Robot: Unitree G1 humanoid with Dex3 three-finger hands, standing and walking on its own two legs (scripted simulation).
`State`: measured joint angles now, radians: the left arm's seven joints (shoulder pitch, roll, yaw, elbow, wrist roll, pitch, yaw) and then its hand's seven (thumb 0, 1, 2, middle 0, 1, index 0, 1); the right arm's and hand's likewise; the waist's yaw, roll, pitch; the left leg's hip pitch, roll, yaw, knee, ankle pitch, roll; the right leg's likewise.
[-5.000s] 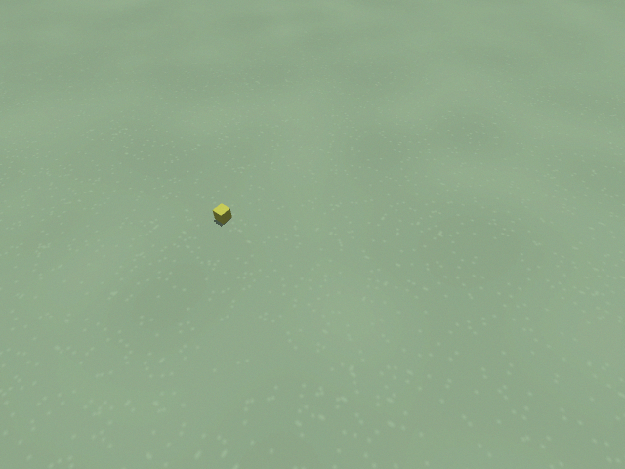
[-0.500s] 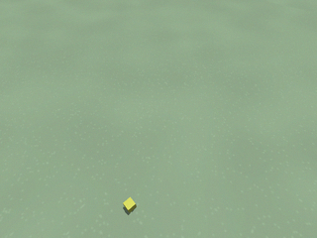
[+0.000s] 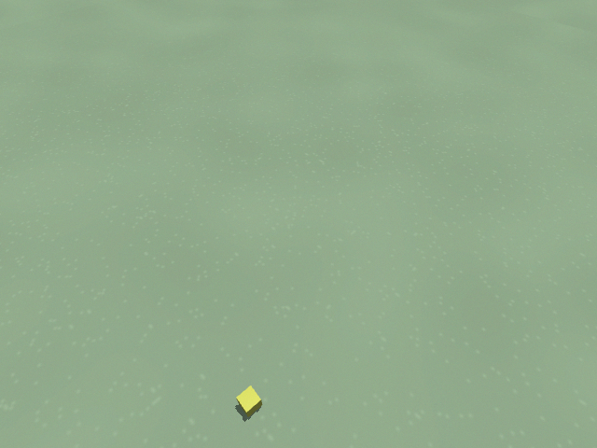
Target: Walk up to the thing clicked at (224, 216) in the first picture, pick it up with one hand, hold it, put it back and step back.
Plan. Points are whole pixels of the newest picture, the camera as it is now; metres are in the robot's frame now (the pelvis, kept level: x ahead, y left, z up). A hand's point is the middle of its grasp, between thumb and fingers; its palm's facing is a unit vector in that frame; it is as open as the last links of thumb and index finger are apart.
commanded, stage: walk up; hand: left
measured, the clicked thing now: (249, 401) +0.39 +0.16 -0.74
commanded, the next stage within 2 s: none
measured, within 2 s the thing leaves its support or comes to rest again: neither
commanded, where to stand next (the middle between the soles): +0.04 -0.03 m, yaw -2 degrees
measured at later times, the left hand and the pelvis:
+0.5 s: hand (172, 435) +0.19 +0.21 -0.15, palm faces -0.07 -0.92 -0.38, open 7.3 cm; pelvis +0.02 -0.03 -0.02, yaw +0 degrees
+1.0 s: hand out of the picture -0.02 +0.25 -0.15, palm faces -0.08 -0.90 -0.42, open 7.3 cm; pelvis -0.05 -0.05 -0.01, yaw -3 degrees
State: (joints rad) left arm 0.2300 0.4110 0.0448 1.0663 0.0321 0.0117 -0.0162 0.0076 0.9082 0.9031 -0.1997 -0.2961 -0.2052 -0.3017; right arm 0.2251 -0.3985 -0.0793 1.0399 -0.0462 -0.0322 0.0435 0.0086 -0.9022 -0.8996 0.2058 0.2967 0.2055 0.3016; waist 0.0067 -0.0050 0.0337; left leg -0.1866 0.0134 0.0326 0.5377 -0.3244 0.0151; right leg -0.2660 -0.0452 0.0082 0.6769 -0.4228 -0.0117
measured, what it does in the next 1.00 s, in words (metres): steps on the spot: right foot, then left foot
